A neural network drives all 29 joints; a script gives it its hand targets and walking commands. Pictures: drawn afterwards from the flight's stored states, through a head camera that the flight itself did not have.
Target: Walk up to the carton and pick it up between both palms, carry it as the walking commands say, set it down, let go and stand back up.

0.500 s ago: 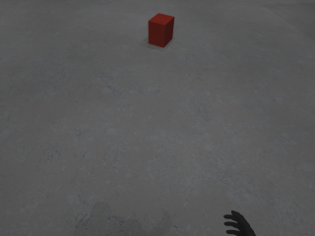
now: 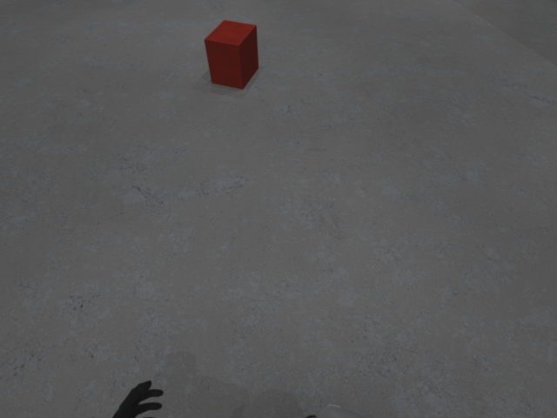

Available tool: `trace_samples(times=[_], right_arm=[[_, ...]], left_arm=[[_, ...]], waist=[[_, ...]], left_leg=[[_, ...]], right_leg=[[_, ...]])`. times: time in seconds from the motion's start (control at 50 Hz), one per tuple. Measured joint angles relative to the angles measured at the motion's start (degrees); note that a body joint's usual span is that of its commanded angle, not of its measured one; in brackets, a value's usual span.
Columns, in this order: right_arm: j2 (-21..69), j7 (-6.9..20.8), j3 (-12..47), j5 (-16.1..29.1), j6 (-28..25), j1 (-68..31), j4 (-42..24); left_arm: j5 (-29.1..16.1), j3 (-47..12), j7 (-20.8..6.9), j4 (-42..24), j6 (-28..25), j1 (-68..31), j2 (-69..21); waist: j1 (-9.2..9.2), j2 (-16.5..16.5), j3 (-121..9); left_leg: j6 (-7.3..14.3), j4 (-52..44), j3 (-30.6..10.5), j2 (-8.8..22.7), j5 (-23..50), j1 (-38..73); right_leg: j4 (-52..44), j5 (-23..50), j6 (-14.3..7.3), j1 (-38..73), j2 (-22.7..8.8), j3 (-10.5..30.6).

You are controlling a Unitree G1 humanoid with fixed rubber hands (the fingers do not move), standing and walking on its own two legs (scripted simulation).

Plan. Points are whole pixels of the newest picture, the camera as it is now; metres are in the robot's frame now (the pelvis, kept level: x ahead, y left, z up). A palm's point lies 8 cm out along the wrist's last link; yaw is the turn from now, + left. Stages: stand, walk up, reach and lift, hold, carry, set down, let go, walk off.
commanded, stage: walk up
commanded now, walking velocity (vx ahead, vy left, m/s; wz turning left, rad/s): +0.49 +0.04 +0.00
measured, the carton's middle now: (233, 54) +2.19 +0.18 -0.61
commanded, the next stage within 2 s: none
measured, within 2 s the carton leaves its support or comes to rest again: neither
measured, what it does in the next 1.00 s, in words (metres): walks ahead: left foot, then right foot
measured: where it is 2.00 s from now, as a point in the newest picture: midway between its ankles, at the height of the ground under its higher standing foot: (256, 233)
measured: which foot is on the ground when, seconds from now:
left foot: up 0.00-0.44, down 0.46-0.92, up 0.94-1.00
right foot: down 0.00-0.48, up 0.50-0.90, down 0.92-1.00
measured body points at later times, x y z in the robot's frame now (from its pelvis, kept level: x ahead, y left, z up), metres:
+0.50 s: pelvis +0.25 +0.07 +0.00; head +0.27 +0.06 +0.45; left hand +0.15 +0.31 -0.14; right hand +0.42 -0.14 -0.12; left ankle +0.33 +0.18 -0.72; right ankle +0.09 -0.08 -0.69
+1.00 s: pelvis +0.49 +0.01 +0.01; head +0.52 -0.01 +0.46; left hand +0.65 +0.24 -0.11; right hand +0.42 -0.21 -0.15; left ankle +0.35 +0.17 -0.65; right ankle +0.56 -0.09 -0.72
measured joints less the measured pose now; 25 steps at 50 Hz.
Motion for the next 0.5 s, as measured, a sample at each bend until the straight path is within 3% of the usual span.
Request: trace_samples(times=[0.04, 0.12, 0.26, 0.36, 0.44, 0.5], right_arm=[[-0.7, 0.4, -0.3, -0.4, -0.1, -3.2, -1.1], [-1.8, 1.1, -1.1, -1.2, 0.9, -8.8, -4.0], [-1.1, 2.8, -0.9, -1.3, 3.1, -14.7, -6.1], [0.2, 3.8, -0.2, -1.0, 2.8, -17.2, -6.8], [0.8, 3.9, 0.4, -1.6, 1.6, -17.2, -6.7], [1.1, 2.8, 0.1, -2.5, -0.5, -17.1, -7.0]], left_arm=[[-0.1, 0.2, 0.6, 1.6, -0.5, 3.5, -0.1], [-0.7, 0.3, 0.8, 4.5, -1.1, 12.2, -0.4], [-1.1, -0.4, 0.7, 7.4, -1.3, 23.0, -2.1], [-0.8, -0.5, 0.9, 8.1, -0.6, 25.8, -3.0], [-0.9, -0.3, 1.2, 7.7, -0.2, 25.7, -2.0], [-1.2, -0.2, 1.1, 7.9, 0.8, 24.0, -1.5]], waist=[[1.59, -0.1, 0.1], [5.16, -0.2, -0.7], [8.88, 0.1, -1.7], [9.76, 0.8, -2.4], [10.36, 0.6, -3.8], [8.91, 0.2, -2.7]], left_leg=[[1.0, 6.4, -0.4, -0.1, 3.9, -6.7], [0.6, 3.4, -0.3, 1.2, 10.5, -15.9], [-0.9, -12.2, 0.5, 2.6, 20.1, -20.6], [-1.8, -24.9, 3.1, 1.6, 21.5, -17.3], [-0.9, -33.3, 5.6, -0.6, 16.7, -12.0], [1.7, -30.8, 6.2, -1.7, 19.0, -10.7]], right_leg=[[-2.5, -2.2, 0.1, 3.9, 0.1, 0.0], [-9.4, -1.6, 0.5, 11.5, 0.3, 1.0], [-17.8, -3.4, 2.7, 22.1, -0.7, 2.6], [-20.6, -6.1, 5.2, 27.3, -2.0, 2.7], [-16.4, -12.2, 7.7, 28.6, -3.7, 1.6], [5.3, -17.2, 5.6, 21.4, -4.7, 5.0]])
